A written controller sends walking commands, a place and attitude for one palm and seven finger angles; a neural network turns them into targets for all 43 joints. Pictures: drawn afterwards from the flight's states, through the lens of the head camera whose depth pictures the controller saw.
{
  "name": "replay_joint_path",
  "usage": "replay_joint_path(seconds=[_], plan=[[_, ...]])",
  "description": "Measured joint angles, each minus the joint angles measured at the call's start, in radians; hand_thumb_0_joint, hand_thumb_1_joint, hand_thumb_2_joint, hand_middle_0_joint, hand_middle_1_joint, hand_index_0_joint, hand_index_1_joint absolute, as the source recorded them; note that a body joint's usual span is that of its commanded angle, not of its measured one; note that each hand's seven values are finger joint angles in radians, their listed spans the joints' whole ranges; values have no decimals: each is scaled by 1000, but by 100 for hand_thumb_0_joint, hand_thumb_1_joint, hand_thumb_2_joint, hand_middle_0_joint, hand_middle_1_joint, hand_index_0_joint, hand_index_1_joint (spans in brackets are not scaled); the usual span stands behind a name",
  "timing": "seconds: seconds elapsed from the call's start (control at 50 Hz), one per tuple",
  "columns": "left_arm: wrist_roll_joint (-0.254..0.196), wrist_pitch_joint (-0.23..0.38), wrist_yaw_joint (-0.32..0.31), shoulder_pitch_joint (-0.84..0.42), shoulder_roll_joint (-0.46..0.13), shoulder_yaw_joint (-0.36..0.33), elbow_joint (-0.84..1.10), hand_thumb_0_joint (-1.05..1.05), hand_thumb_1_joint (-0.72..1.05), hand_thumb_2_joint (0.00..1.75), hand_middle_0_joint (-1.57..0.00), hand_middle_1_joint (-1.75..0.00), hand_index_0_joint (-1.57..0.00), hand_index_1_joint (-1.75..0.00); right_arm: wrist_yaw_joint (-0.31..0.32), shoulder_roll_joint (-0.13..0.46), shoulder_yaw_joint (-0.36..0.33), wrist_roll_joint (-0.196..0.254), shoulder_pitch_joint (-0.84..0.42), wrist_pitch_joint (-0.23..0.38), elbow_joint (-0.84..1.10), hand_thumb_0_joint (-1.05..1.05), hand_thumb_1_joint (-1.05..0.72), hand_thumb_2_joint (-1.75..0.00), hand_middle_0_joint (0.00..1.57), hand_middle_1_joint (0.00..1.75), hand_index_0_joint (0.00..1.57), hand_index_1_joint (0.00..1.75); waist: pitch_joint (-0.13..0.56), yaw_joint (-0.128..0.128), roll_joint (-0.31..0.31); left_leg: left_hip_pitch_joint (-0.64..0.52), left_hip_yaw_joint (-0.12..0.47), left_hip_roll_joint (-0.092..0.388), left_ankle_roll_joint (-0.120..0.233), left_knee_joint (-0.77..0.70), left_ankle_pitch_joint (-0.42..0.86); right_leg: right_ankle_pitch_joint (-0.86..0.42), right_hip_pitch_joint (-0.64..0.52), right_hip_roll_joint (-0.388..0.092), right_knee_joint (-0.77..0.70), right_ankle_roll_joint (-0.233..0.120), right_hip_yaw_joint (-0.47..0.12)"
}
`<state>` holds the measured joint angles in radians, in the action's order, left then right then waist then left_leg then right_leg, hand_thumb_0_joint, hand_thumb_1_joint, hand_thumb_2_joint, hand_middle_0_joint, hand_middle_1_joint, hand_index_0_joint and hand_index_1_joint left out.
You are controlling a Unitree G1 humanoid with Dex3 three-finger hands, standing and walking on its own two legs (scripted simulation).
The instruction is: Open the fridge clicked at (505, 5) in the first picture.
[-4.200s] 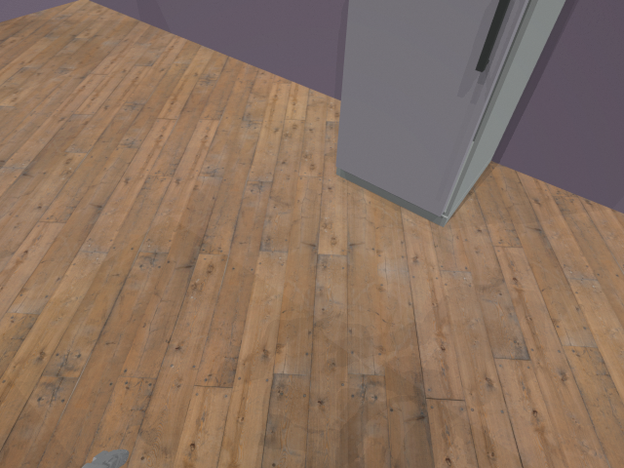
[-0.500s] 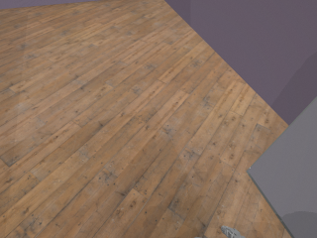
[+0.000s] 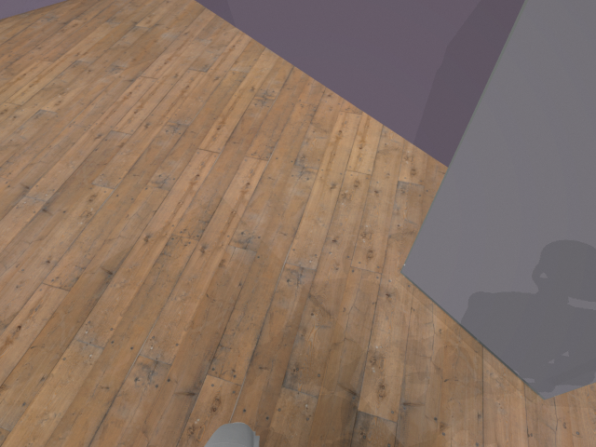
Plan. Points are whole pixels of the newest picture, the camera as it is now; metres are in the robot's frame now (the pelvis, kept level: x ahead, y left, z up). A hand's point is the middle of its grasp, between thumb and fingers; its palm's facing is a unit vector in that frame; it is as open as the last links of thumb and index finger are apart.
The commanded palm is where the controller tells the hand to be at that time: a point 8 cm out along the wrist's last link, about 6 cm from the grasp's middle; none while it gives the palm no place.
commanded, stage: turn to face it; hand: right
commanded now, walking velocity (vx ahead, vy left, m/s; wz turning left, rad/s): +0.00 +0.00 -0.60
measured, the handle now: out of the picture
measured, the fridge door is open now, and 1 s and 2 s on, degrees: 0 0 0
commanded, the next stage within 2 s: take the last steps up to it in 1.22 s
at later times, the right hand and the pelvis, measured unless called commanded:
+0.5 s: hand out of the picture -0.01 -0.14 -0.15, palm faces +0.34 +0.90 -0.27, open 7.3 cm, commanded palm none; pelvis +0.00 +0.07 +0.00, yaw -20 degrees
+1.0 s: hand out of the picture -0.06 -0.20 -0.16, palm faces +0.59 +0.76 -0.26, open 7.4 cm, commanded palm none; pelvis -0.02 +0.03 +0.00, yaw -36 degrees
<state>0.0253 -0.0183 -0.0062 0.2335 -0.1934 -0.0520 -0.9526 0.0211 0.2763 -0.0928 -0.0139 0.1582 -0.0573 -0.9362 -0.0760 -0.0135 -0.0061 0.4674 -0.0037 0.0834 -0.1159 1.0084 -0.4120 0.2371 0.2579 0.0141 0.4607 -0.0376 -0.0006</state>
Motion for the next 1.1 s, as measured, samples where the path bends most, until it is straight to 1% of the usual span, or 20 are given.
replay_joint_path(seconds=[0.1,0.14,0.16,0.18,0.2,0.24,0.28,0.34,0.4,0.48,0.58,0.64,0.66,0.7,0.74,0.8,0.88,0.96,1.06,1.1], plan=[[3,-17,6,-13,-29,-14,6,0,90,90,-20,-30,-20,-30,-1,-24,17,7,-40,6,31,0,-91,-90,20,30,20,30,-2,-19,26,-76,5,-29,11,-200,-19,1,21,14,28,27,-68],[1,-27,9,-18,-45,-22,8,0,90,90,-20,-30,-20,-30,-4,-39,29,9,-45,19,50,0,-91,-90,20,30,20,30,3,-22,38,-134,-4,-45,20,-337,44,13,42,21,63,45,-96],[-2,-30,11,-17,-52,-26,12,0,90,90,-20,-30,-20,-30,-5,-43,35,8,-42,30,62,0,-91,-90,20,30,20,30,11,-21,39,-171,-11,-45,37,-425,96,26,59,29,95,55,-108],[-5,-35,11,-23,-63,-33,12,0,90,90,-20,-30,-20,-30,-3,-56,40,1,-42,41,67,0,-91,-90,20,30,20,30,8,-19,51,-176,-25,-48,76,-431,110,87,84,29,160,63,-113],[-4,-41,11,-29,-73,-40,13,0,90,90,-20,-30,-20,-30,-3,-68,48,-2,-39,46,72,0,-90,-90,20,30,20,30,7,-21,61,-177,-43,-45,103,-417,103,166,119,33,259,68,-109],[-1,-53,12,-35,-89,-51,14,0,90,90,-20,-30,-20,-30,-2,-90,60,-5,-22,47,80,0,-90,-90,20,30,20,30,12,-20,62,-196,-69,-25,127,-419,90,235,187,40,475,74,-78],[2,-58,20,-45,-101,-56,16,1,90,90,-20,-30,-20,-30,-2,-105,67,-7,-2,46,80,0,-90,-90,20,30,21,30,13,-20,61,-223,-92,-11,132,-449,97,197,234,22,637,86,-45],[2,-60,29,-55,-108,-56,19,0,91,90,-20,-30,-19,-30,-3,-117,75,-9,22,48,72,0,-90,-90,20,30,21,30,9,-21,53,-255,-131,6,135,-485,111,140,258,-12,728,108,-20],[2,-68,32,-64,-105,-52,16,0,91,90,-20,-30,-19,-30,-3,-118,78,-11,45,50,64,0,-90,-90,20,30,21,30,3,-14,41,-273,-172,20,136,-502,113,133,248,-38,709,123,-9],[-1,-76,33,-84,-96,-41,9,0,91,90,-19,-30,-19,-30,-3,-104,73,-15,72,49,50,0,-90,-90,20,30,21,30,-9,4,27,-282,-227,41,132,-498,105,163,207,-59,596,127,17],[-7,-67,35,-122,-76,-21,20,1,91,90,-19,-30,-19,-30,-4,-63,55,-20,102,38,27,0,-90,-90,20,30,21,30,-24,37,3,-266,-283,75,111,-451,78,194,117,-61,365,103,79],[-7,-48,38,-134,-66,-10,43,1,91,90,-19,-30,-19,-30,-7,-30,40,-16,125,28,15,0,-90,-90,20,30,21,30,-20,47,-12,-239,-314,102,86,-375,38,91,31,-53,164,79,116],[-4,-36,38,-139,-60,-9,50,1,91,90,-20,-30,-19,-30,-9,-17,32,-11,128,22,9,0,-90,-90,20,30,21,30,-20,46,-26,-211,-297,119,72,-311,18,74,29,-39,148,44,118],[-7,-17,35,-144,-48,-1,59,0,91,90,-20,-30,-19,-30,-5,5,22,-10,117,-3,-2,0,-90,-90,20,30,21,30,-30,54,-44,-133,-196,105,46,-132,-106,99,42,-24,181,2,110],[-7,-6,25,-134,-40,5,63,0,90,90,-20,-30,-20,-30,-1,12,16,-8,100,-19,-12,0,-90,-90,20,30,20,30,-28,50,-37,-67,-121,70,32,16,-128,100,37,-21,167,-11,86],[-5,-6,15,-113,-30,12,55,0,90,90,-20,-30,-20,-30,-6,14,12,-7,70,-13,-4,1,-91,-90,20,30,20,30,-25,43,-28,-5,-61,48,18,109,-48,56,8,-10,96,-10,50],[-6,-10,12,-85,-20,15,40,0,90,90,-20,-30,-20,-30,-10,3,16,-6,35,-1,21,1,-91,-90,20,30,20,30,-14,33,-21,16,-21,37,6,83,20,9,-21,8,22,-16,11],[-3,-13,12,-58,-12,11,31,0,90,90,-20,-30,-20,-30,-8,-15,23,-4,1,0,37,0,-91,-90,20,30,20,30,-5,13,-13,-7,-6,19,4,-6,15,-12,-25,24,-4,-12,-24],[4,-21,9,-30,-14,0,18,0,90,90,-20,-30,-20,-30,-5,-46,36,0,-33,6,50,0,-90,-90,20,30,20,30,0,-15,8,-85,-8,-23,20,-189,-18,-13,-7,37,14,5,-63],[3,-26,8,-20,-19,-4,11,0,90,90,-20,-30,-20,-30,-4,-59,43,4,-37,16,57,0,-90,-90,20,30,20,30,4,-20,20,-136,-14,-42,31,-298,22,-5,8,42,37,18,-76]])
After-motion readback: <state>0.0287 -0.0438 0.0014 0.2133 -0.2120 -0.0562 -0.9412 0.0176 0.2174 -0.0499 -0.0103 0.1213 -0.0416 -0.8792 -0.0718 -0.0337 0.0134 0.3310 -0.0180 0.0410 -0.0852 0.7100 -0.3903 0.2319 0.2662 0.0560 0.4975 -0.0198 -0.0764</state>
